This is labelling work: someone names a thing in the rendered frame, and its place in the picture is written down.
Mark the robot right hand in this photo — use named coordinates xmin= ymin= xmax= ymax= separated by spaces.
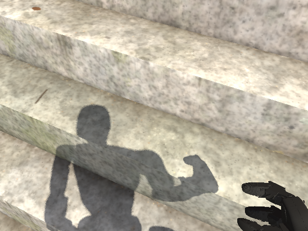
xmin=237 ymin=181 xmax=308 ymax=231

